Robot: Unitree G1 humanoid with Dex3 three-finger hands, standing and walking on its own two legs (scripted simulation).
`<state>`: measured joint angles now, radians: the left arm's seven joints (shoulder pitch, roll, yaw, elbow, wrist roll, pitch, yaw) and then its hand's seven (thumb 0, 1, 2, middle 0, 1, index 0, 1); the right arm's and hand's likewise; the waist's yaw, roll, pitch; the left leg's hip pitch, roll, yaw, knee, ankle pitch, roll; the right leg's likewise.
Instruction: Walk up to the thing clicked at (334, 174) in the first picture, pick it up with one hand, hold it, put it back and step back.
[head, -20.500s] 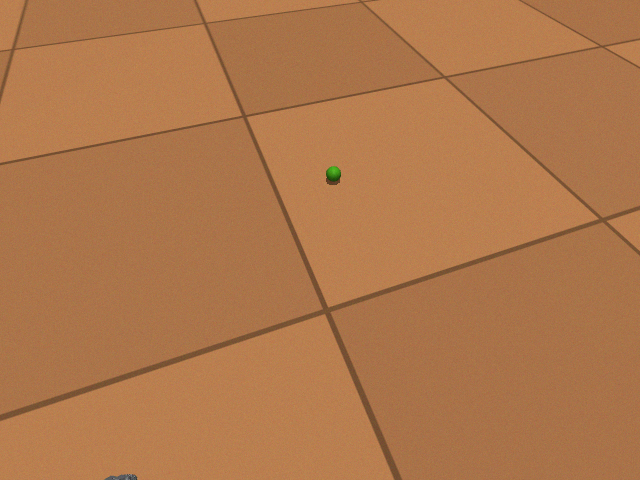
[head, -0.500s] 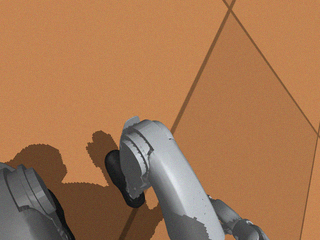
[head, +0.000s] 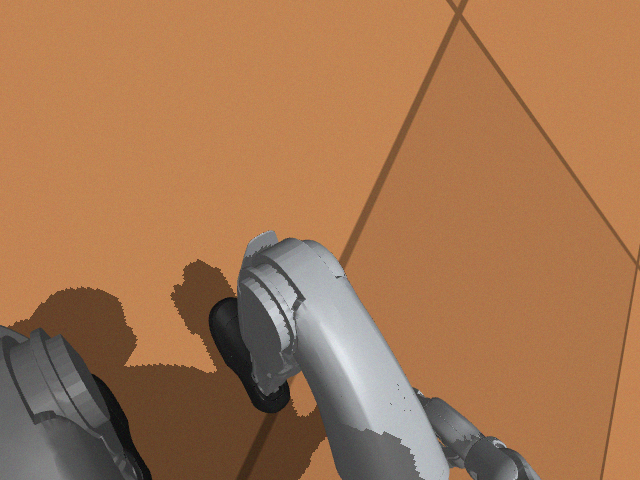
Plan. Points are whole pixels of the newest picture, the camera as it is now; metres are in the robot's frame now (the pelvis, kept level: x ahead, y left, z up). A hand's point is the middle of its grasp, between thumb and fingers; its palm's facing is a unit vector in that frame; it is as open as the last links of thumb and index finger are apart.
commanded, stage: close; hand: left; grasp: from above
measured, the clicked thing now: out of the picture +0.48 +0.36 -0.28
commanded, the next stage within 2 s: settle in 0.38 s
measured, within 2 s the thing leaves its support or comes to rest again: leaves its support in 0.74 s
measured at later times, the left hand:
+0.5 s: hand out of the picture +0.46 +0.35 -0.26, palm faces -0.43 -0.15 -0.89, open 9.2 cm
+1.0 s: hand out of the picture +0.47 +0.36 -0.20, palm faces -0.38 -0.14 -0.92, open 9.0 cm
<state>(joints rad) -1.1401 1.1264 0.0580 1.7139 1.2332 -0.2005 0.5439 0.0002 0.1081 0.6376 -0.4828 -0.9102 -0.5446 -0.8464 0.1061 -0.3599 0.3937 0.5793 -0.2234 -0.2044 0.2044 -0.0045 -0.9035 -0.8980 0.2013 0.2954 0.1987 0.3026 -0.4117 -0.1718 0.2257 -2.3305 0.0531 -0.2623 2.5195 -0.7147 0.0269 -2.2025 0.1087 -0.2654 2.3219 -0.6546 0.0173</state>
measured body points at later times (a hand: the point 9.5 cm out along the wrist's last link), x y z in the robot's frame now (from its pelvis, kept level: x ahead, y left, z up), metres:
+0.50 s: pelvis +0.00 +0.00 +0.00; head +0.29 +0.14 +0.31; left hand +0.48 +0.36 -0.21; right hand +0.06 -0.24 -0.05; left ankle +0.06 +0.12 -0.28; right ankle +0.12 -0.10 -0.28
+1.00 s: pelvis +0.01 +0.00 +0.01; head +0.27 +0.13 +0.35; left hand +0.48 +0.37 -0.15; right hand +0.09 -0.25 -0.06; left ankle +0.06 +0.12 -0.28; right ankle +0.12 -0.10 -0.28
